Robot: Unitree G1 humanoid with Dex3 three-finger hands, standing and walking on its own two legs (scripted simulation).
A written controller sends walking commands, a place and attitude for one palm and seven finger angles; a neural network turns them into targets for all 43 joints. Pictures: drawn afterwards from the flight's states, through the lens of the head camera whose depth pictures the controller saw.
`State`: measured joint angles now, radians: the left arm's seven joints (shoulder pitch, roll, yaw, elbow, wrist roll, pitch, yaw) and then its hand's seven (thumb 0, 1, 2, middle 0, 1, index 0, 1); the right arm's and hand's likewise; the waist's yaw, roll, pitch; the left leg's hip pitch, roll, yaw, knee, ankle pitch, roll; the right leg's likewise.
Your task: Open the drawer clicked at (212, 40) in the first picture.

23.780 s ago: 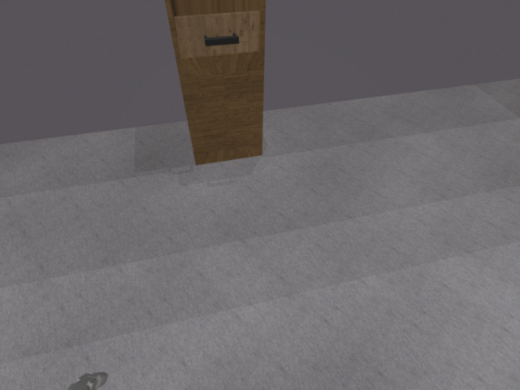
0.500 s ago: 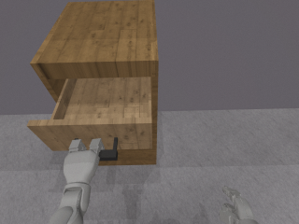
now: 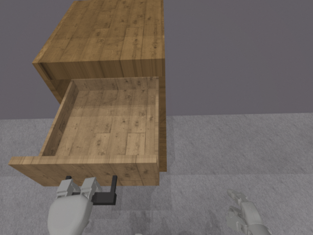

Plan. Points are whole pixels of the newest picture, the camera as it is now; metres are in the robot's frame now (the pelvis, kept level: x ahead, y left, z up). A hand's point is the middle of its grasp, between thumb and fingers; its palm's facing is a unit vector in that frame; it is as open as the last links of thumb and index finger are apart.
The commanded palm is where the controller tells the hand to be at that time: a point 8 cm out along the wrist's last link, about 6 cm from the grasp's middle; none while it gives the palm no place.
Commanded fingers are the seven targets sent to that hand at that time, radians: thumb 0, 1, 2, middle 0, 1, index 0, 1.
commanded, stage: pull the drawer open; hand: left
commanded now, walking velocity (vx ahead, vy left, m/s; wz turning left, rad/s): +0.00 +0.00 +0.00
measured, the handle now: (89, 189) +0.23 +0.20 -0.01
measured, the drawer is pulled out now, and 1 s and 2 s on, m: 0.29 0.30 0.30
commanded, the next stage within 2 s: open the thumb to release the handle in 0.24 s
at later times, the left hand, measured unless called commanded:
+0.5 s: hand (81, 221) +0.16 +0.20 -0.03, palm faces +0.00 -0.08 -1.00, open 6.2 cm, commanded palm +0.13 +0.21 +0.02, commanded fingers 0.00 0.27 0.63 -0.35 -1.28 -0.35 -1.28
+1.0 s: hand (82, 221) +0.16 +0.20 -0.03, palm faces +0.01 -0.09 -1.00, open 13.5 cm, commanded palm +0.13 +0.20 +0.02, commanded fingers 0.00 -0.50 0.30 -0.30 -1.20 -0.30 -1.20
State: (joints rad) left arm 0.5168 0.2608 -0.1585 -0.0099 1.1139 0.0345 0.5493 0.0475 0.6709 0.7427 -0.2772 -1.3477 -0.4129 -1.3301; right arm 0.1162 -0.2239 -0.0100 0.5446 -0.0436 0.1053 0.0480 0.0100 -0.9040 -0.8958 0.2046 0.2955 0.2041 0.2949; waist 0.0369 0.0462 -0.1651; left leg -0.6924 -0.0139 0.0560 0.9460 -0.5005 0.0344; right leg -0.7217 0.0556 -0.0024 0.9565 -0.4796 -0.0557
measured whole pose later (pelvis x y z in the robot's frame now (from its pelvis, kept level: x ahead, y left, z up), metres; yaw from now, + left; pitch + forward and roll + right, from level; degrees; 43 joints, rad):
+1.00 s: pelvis -0.03 -0.02 -0.01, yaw +2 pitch +14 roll +2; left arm 0.43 0.29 -0.12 0.04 1.08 0.02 0.56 0.00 -0.43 0.32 -0.32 -1.22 -0.33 -1.20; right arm 0.11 -0.24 -0.01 0.56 -0.04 0.10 -0.02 0.01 -0.90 -0.90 0.20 0.30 0.20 0.29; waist 0.04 0.05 -0.16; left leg -0.77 -0.02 0.02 1.00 -0.47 0.00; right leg -0.79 0.05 -0.04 1.02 -0.47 -0.09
